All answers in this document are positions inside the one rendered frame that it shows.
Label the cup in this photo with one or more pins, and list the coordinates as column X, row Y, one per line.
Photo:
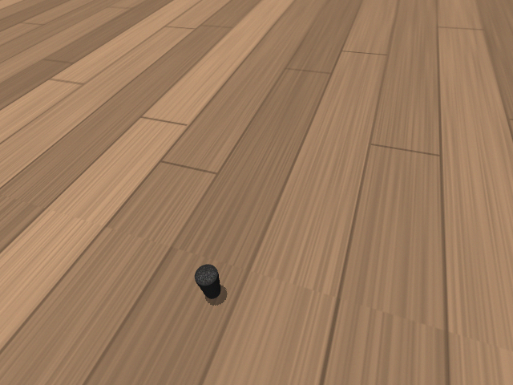
column 207, row 278

